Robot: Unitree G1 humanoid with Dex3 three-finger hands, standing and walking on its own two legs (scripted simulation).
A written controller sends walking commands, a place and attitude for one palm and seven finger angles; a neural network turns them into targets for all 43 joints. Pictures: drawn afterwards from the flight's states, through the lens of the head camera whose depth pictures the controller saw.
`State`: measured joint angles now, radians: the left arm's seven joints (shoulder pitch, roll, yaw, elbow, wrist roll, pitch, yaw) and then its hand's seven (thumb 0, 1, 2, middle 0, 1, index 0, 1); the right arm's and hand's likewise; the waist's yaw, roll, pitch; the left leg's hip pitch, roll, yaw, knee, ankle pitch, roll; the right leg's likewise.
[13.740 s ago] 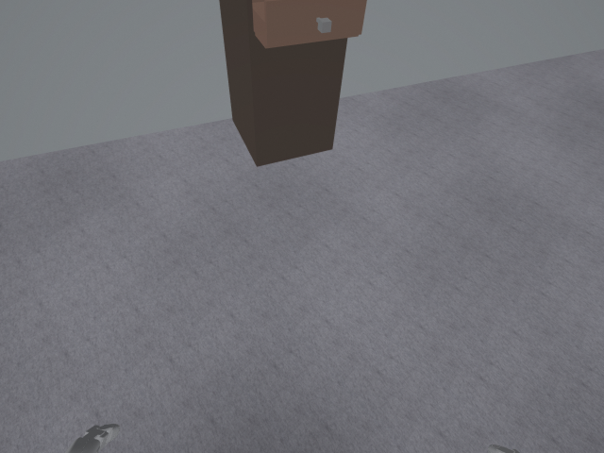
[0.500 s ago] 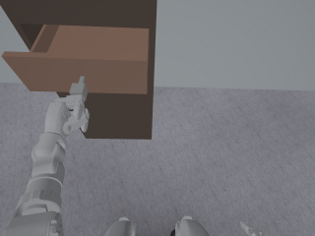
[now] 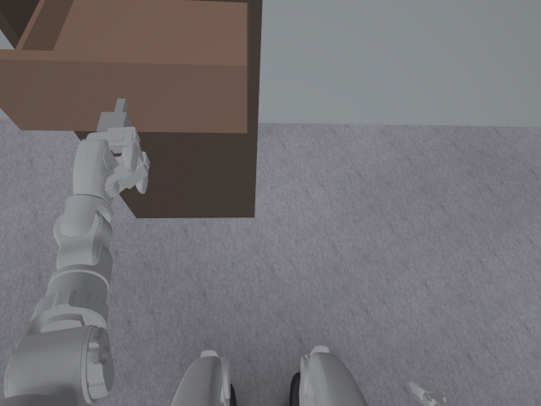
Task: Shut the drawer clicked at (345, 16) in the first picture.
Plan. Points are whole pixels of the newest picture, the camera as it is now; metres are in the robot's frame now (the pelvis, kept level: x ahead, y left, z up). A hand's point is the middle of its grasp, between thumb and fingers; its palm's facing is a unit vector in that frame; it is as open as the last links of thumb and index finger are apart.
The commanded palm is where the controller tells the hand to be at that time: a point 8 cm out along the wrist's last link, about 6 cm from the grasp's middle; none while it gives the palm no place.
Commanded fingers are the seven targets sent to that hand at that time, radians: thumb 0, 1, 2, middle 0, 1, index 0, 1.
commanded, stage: bring the fist close to the handle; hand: left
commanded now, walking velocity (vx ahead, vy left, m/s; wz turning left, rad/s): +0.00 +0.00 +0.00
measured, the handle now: (118, 119) +0.52 +0.23 +0.05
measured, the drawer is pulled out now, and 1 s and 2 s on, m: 0.14 0.10 0.00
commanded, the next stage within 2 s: push the drawer shut in 0.20 s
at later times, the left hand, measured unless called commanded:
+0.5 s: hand (133, 166) +0.44 +0.20 +0.05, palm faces +0.00 -1.00 -0.03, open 3.3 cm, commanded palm +0.43 +0.24 +0.05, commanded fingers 0.00 0.90 0.90 -1.40 -1.60 -1.40 -1.60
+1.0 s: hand (137, 143) +0.48 +0.20 +0.05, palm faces +0.00 -1.00 -0.03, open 3.2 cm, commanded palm +0.48 +0.23 +0.05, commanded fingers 0.00 0.90 0.90 -1.40 -1.60 -1.40 -1.60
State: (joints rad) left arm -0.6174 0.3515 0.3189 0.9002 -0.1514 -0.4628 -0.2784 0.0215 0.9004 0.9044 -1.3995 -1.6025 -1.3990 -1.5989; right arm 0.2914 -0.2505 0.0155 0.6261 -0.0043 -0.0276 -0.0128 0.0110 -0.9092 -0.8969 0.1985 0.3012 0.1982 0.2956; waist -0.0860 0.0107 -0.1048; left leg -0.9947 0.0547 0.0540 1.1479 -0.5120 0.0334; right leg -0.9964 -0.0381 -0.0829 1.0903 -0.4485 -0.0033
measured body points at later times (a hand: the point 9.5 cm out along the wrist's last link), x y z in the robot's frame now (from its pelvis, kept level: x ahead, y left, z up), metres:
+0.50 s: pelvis +0.00 -0.01 +0.00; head +0.12 +0.02 +0.43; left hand +0.43 +0.25 +0.05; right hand +0.09 -0.27 -0.11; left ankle +0.02 +0.10 -0.65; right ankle +0.04 -0.12 -0.65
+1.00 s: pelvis -0.02 +0.00 -0.01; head +0.12 +0.02 +0.41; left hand +0.47 +0.25 +0.05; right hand +0.02 -0.27 -0.12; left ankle +0.02 +0.10 -0.65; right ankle +0.04 -0.13 -0.65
